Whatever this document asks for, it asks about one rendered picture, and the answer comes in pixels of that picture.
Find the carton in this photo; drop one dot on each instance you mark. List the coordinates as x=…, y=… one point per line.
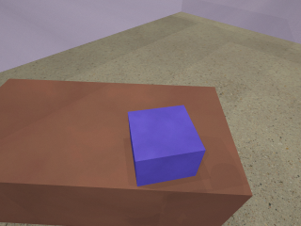
x=165, y=144

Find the pedestal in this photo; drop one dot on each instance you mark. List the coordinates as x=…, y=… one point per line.
x=66, y=157

